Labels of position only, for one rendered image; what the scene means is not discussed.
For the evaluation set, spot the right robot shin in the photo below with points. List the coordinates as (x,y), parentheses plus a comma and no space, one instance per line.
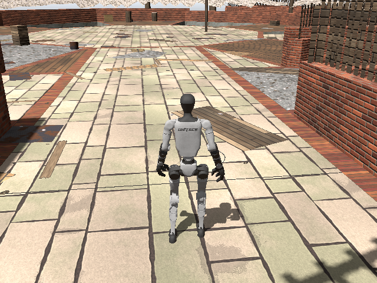
(201,210)

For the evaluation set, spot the left robot upper arm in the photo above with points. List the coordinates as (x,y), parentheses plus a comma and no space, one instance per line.
(169,125)

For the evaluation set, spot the robot left forearm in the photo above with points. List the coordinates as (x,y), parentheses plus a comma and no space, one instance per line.
(161,157)

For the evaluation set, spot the left robot hand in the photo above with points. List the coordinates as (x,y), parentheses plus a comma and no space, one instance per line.
(159,168)

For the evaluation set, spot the right robot upper arm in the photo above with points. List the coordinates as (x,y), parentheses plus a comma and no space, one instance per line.
(206,124)

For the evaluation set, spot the robot right forearm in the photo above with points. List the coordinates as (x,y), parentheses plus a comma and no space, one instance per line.
(216,158)

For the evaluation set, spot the robot head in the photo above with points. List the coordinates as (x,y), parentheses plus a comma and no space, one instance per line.
(187,103)

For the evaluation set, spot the right robot hand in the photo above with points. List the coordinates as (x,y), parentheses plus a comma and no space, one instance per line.
(220,173)

